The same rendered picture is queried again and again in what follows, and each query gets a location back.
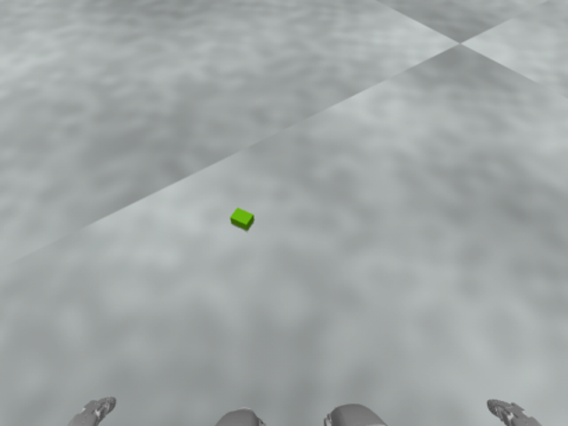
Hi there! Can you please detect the small box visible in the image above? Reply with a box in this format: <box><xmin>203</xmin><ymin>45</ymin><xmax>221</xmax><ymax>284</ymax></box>
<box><xmin>230</xmin><ymin>208</ymin><xmax>254</xmax><ymax>230</ymax></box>

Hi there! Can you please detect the left robot hand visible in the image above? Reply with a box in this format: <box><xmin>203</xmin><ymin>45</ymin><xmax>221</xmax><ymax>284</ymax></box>
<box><xmin>68</xmin><ymin>397</ymin><xmax>116</xmax><ymax>426</ymax></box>

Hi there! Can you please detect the right robot hand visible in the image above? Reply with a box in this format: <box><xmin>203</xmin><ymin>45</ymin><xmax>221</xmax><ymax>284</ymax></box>
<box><xmin>487</xmin><ymin>399</ymin><xmax>541</xmax><ymax>426</ymax></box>

